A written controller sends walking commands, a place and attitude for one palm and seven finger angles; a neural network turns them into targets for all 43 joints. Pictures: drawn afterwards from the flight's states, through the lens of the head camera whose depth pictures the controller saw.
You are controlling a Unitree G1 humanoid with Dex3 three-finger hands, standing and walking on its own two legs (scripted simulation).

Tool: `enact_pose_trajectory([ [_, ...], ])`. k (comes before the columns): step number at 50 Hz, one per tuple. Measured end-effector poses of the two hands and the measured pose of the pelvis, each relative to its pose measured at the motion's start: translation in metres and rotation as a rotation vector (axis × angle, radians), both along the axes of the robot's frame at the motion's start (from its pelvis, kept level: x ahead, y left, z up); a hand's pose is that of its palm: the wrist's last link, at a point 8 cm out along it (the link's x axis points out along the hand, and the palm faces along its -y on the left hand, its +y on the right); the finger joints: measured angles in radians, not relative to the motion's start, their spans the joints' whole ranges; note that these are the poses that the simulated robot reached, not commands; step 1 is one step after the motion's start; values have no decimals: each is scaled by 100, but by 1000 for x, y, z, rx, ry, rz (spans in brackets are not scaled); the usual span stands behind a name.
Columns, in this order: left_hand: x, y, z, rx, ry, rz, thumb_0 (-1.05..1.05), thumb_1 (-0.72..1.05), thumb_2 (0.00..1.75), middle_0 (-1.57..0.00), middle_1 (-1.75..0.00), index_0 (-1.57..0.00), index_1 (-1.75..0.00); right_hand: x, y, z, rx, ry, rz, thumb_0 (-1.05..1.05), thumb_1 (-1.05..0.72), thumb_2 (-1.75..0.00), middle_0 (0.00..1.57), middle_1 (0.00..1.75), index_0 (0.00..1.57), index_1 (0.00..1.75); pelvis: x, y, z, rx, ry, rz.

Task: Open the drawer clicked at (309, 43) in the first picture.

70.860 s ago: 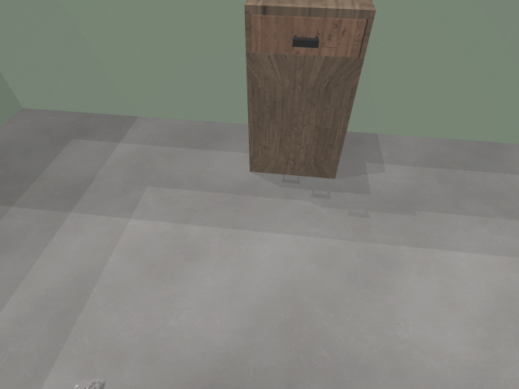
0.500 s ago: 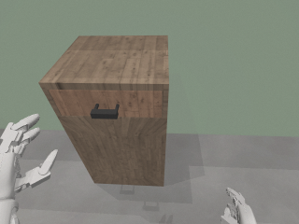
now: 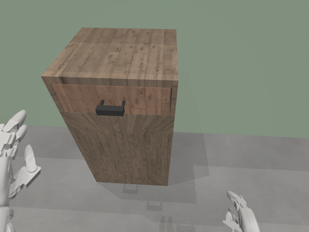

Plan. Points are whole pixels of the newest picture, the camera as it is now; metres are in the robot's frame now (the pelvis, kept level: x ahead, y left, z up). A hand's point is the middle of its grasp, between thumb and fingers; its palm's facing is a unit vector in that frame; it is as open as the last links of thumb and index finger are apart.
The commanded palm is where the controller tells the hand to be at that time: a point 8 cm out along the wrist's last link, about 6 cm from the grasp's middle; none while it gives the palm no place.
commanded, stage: step back with the hand held close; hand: left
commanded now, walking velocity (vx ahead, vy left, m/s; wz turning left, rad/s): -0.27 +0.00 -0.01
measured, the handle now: (111, 106) +0.54 +0.22 -0.01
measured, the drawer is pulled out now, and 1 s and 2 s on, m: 0.00 0.00 0.00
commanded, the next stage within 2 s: stop stepping back and stand still in 1.16 s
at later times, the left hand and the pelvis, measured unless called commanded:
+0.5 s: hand (12, 200) +0.13 +0.26 +0.15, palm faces +0.38 -0.82 -0.43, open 7.4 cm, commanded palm +0.08 +0.30 +0.18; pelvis -0.06 +0.02 -0.02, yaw -1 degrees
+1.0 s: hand out of the picture +0.07 +0.26 +0.16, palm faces +0.39 -0.81 -0.43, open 7.4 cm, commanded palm +0.00 +0.31 +0.18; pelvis -0.12 +0.03 -0.02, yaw +2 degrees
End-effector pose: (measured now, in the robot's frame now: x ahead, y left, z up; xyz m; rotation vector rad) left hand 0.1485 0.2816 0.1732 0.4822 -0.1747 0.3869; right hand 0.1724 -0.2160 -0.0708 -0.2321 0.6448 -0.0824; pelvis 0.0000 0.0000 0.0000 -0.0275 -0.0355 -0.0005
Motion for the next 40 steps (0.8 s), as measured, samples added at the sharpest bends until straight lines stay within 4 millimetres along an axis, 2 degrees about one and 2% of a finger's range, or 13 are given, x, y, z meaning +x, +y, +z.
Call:
enact_pose_trajectory([
  [7, 5, 3, -13, 4, 60, -60, 1, 89, 90, -21, -31, -21, -30, -24, -19, -1, -62, 78, -104, 2, -91, -90, 20, 30, 20, 30, -8, 11, -4, 4, 48, -8],
  [12, -3, 8, -11, 39, 50, -113, 2, 89, 90, -21, -31, -21, -30, -40, -17, 4, -66, 70, -142, 2, -91, -90, 20, 30, 20, 30, -18, 16, -7, 11, 51, -18],
  [19, -28, 16, -2, 74, -34, -115, 2, 89, 90, -21, -31, -21, -30, -52, -1, 6, -49, 20, -101, 2, -91, -90, 20, 30, 20, 30, -38, 19, -12, 11, 50, -16],
  [25, -55, 17, -4, 59, -80, -71, 1, 89, 90, -21, -30, -21, -30, -64, 9, 1, -29, -13, -50, 1, -91, -90, 20, 30, 20, 30, -56, 18, -17, 2, 49, -9],
  [35, -77, 21, 0, 56, -117, -75, 1, 89, 90, -21, -30, -21, -30, -103, 9, -4, -56, 30, -67, 2, -91, -90, 21, 30, 20, 30, -83, 25, -16, -15, 52, 5],
  [40, -92, 20, 2, 121, -106, -65, 1, 89, 90, -21, -30, -21, -30, -116, 6, -9, -46, 20, -61, 2, -91, -90, 21, 30, 20, 30, -91, 19, -20, -4, 62, 32],
])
